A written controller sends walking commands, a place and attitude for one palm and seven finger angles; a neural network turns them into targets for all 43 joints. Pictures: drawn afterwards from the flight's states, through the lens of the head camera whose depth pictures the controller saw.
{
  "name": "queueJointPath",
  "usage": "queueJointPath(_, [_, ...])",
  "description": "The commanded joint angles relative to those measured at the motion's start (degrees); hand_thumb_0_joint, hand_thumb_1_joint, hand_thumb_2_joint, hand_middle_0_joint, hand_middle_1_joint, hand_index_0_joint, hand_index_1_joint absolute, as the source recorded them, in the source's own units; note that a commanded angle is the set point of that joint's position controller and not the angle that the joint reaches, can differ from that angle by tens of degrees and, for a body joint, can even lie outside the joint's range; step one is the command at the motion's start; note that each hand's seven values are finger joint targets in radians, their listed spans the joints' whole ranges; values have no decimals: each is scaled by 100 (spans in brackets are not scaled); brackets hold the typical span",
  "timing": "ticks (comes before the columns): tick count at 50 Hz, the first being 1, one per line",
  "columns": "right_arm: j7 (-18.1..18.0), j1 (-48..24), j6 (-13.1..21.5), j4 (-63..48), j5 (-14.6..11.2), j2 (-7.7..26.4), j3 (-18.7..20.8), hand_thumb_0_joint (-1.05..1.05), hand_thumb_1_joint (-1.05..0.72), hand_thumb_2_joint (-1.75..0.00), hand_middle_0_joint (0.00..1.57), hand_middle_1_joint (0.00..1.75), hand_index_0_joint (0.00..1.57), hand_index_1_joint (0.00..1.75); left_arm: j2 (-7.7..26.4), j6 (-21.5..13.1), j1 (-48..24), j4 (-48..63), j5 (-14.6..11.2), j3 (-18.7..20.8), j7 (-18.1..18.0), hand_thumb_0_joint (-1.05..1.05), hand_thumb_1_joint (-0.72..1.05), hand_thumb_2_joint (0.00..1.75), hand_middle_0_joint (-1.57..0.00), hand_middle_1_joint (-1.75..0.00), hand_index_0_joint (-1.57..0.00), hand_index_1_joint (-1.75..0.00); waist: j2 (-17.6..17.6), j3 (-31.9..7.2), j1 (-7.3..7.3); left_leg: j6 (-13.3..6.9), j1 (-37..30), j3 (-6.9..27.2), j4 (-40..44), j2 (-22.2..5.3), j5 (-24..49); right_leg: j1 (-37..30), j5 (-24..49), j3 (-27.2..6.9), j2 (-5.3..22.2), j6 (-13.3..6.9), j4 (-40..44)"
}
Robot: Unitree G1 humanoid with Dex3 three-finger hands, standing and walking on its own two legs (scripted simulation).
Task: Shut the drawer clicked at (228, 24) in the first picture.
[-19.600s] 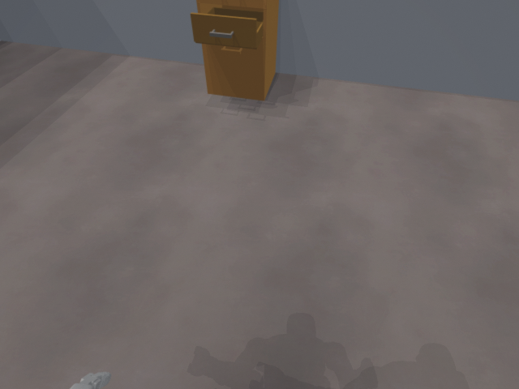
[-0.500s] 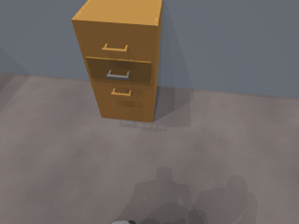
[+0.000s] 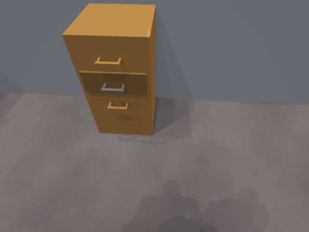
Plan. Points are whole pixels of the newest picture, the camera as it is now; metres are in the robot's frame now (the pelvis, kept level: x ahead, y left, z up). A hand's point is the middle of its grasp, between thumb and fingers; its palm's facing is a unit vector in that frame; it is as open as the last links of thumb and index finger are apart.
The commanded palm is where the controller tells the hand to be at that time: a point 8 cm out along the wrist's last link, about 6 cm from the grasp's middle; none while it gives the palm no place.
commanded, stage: let the arm hang, fingers relaxed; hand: left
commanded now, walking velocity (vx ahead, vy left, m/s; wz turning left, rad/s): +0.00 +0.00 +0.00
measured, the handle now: (113, 88) +0.89 +0.29 -0.24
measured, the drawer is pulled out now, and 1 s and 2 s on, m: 0.02 0.02 0.02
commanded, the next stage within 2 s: look to check the result in 0.08 s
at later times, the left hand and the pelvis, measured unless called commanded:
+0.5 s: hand out of the picture -0.01 +0.16 -0.17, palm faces +0.03 -0.98 -0.19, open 7.4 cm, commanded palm none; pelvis +0.02 -0.01 +0.00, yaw -1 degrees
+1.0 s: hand out of the picture +0.03 +0.18 -0.17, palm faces +0.01 -0.97 -0.23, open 7.4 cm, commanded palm none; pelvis +0.02 +0.00 +0.00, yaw -1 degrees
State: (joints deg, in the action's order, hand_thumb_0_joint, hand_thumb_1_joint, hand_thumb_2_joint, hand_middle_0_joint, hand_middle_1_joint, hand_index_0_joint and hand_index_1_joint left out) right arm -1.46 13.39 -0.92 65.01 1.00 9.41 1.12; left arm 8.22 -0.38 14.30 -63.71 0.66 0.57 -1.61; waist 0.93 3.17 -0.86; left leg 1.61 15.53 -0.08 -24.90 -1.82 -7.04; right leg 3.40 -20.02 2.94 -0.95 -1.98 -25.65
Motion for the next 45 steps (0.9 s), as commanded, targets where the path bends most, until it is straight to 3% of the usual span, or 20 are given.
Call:
queueJointPath(1, [-48, 296, 81, -148, 14, 437, 77, 0, -90, -90, 20, 30, 20, 30, 743, -38, 589, 42, 5, 171, -98, 0, 90, 90, -20, -30, -20, -30, -24, 173, 42, -282, -588, 258, 82, -328, 765, 819, 1405, -449, 660, -61, 730])
queueJointPath(7, [-87, 333, 77, -164, 2, 395, 77, 0, -90, -90, 20, 30, 20, 30, 670, -44, 657, 55, -4, 186, -127, 0, 90, 90, -20, -30, -20, -30, -168, 32, 47, -271, -672, 130, -97, -336, 1024, 599, 2315, -434, 692, 31, 708])
queueJointPath(11, [-106, 377, 56, -175, -5, 366, 80, 0, -90, -90, 20, 30, 20, 30, 634, -32, 700, 52, -5, 190, -143, 0, 90, 90, -20, -30, -20, -30, -194, 75, 27, -272, -713, 95, -139, -350, 1056, 593, 2468, -437, 665, 72, 717])
queueJointPath(17, [-120, 366, 59, -167, -7, 387, 87, 0, -90, -90, 20, 30, 20, 30, 592, -26, 730, 22, -8, 184, -128, 0, 90, 90, -20, -30, -20, -30, -35, 82, 21, -276, -846, 132, -28, -391, 957, 666, 1989, -471, 618, 10, 784])
queueJointPath(26, [-125, 299, 78, -180, -15, 457, 99, 0, -90, -90, 20, 30, 20, 30, 617, -40, 771, -13, -5, 180, -120, 0, 90, 90, -20, -30, -20, -30, -185, 56, 27, -286, -932, 135, 62, -426, 926, 650, 1888, -479, 613, 17, 849])
queueJointPath(32, [-119, 255, 88, -171, -2, 522, 102, 0, -90, -90, 20, 30, 20, 30, 658, -43, 687, -4, 1, 187, -104, 0, 90, 90, -20, -30, -20, -30, 62, 136, 27, -279, -900, 156, 157, -417, 833, 681, 1595, -505, 602, -17, 888])
queueJointPath(36, [-108, 223, 95, -184, -8, 573, 105, 0, -90, -90, 20, 30, 20, 30, 722, -44, 631, 13, -2, 193, -95, 0, 90, 90, -20, -30, -20, -30, -90, 133, 37, -283, -898, 191, 210, -432, 802, 675, 1490, -474, 607, -17, 903])
queueJointPath(45, [-101, 118, 106, -212, -9, 718, 130, 0, -90, -90, 20, 30, 20, 30, 872, -69, 501, 79, 7, 224, -96, 0, 90, 90, -20, -30, -20, -30, -144, 73, 43, -294, -921, 201, 169, -426, 941, 599, 1780, -494, 631, -6, 920])
